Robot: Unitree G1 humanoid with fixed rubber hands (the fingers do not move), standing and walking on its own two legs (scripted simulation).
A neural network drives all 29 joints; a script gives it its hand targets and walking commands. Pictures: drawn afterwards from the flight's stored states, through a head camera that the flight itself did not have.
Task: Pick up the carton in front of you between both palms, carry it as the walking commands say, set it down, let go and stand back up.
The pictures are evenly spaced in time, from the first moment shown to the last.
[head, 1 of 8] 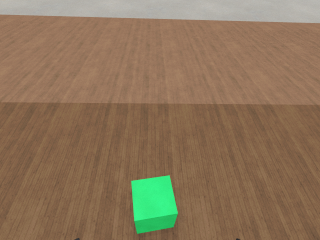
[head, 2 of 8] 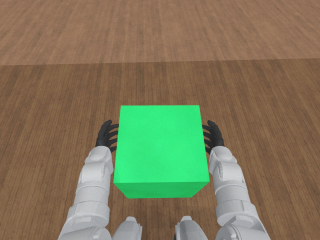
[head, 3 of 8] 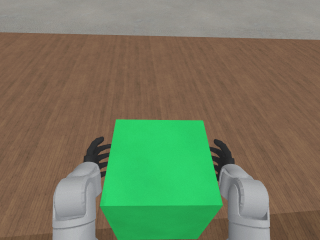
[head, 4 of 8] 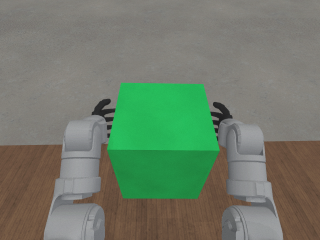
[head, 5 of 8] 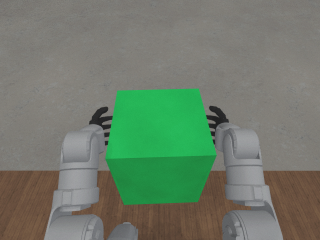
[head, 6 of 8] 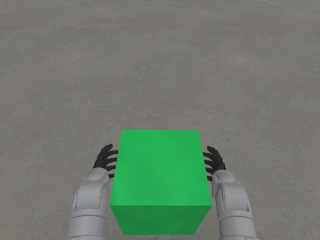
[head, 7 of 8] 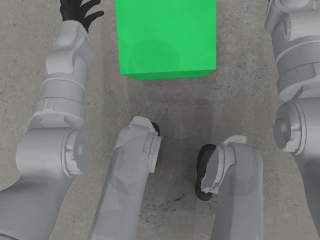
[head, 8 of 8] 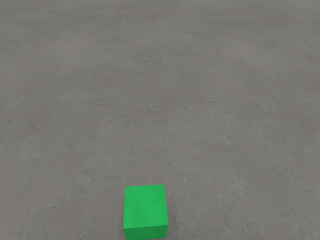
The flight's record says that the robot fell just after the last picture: no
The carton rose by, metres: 0.68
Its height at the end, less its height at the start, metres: -0.33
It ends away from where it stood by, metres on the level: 5.11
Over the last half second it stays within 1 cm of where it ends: yes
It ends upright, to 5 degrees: yes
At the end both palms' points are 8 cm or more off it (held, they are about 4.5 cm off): yes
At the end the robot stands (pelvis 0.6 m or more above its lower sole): yes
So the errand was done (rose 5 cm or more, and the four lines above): yes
